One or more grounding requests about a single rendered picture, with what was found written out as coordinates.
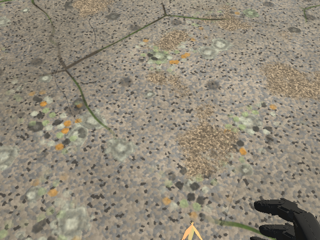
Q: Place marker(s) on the right robot hand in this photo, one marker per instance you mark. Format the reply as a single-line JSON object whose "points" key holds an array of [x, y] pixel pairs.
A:
{"points": [[305, 225]]}

